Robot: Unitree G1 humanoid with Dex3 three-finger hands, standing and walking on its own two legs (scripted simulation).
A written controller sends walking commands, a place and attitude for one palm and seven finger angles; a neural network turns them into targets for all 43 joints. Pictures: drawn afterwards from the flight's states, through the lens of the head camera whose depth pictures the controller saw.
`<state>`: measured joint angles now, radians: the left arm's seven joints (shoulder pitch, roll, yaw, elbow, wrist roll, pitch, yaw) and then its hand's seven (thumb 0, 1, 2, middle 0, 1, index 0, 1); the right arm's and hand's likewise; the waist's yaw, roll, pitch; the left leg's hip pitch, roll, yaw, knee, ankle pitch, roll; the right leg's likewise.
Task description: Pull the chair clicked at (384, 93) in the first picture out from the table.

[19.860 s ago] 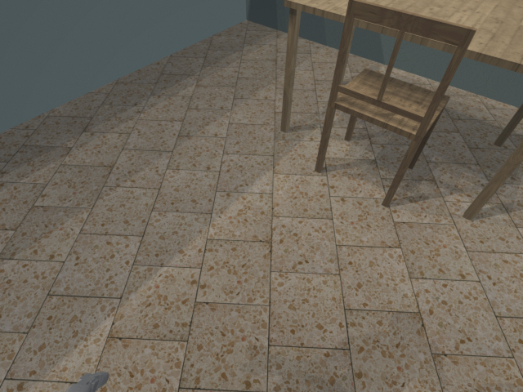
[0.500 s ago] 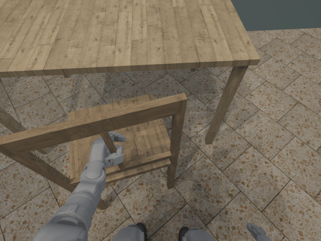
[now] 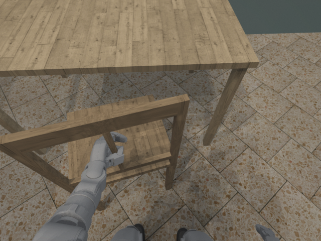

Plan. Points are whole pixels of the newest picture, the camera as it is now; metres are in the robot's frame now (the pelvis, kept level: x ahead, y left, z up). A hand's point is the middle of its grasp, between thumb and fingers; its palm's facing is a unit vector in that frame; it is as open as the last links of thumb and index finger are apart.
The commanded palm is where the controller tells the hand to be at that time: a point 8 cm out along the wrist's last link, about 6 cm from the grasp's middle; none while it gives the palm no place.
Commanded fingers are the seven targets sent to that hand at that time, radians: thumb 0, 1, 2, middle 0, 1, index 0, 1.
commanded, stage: step backward, pulling the chair out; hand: left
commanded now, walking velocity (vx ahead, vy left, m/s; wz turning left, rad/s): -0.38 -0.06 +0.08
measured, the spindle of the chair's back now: (115, 152) +0.37 +0.14 -0.09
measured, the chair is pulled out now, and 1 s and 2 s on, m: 0.15 0.16 0.16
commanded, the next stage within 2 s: stop walking, hand still on the chair in 0.08 s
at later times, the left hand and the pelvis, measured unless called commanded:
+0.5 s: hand (121, 156) +0.34 +0.12 -0.06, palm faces +0.07 -0.98 -0.17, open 5.1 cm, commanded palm +0.32 +0.17 -0.05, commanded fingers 0.00 0.90 0.90 -0.50 -1.45 -0.50 -1.45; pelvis +0.02 -0.02 +0.00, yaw +0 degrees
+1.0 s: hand (121, 155) +0.34 +0.12 -0.06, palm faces +0.04 -0.99 -0.15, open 5.3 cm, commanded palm +0.32 +0.17 -0.05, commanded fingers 0.00 0.90 0.90 -0.50 -1.45 -0.50 -1.45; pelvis +0.08 -0.01 +0.01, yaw +0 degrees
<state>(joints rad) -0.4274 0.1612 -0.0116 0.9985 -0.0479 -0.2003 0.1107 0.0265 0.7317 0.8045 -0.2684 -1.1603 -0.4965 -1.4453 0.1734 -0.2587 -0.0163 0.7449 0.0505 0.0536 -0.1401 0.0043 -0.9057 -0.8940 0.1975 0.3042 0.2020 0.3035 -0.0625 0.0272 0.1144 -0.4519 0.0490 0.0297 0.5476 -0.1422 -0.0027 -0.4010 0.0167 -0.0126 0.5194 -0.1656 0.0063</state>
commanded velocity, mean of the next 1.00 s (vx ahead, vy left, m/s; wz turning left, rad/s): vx -0.06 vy -0.02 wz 0.01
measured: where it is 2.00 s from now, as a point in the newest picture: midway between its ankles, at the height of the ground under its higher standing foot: outside the picture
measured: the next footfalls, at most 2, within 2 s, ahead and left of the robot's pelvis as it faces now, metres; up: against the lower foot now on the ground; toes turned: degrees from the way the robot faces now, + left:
none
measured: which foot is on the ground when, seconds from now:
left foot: down 0.00-1.00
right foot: down 0.00-1.00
